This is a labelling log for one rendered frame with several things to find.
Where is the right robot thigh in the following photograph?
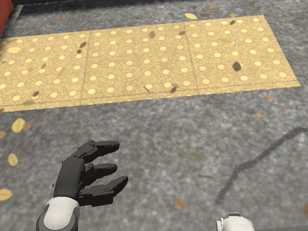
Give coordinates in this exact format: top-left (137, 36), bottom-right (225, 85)
top-left (216, 216), bottom-right (255, 231)

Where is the robot right shin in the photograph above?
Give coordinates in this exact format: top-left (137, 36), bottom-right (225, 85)
top-left (226, 213), bottom-right (253, 226)

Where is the robot left hand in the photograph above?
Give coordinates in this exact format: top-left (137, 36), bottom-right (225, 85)
top-left (52, 140), bottom-right (128, 207)

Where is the robot left forearm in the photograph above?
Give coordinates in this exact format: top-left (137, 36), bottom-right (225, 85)
top-left (36, 196), bottom-right (80, 231)

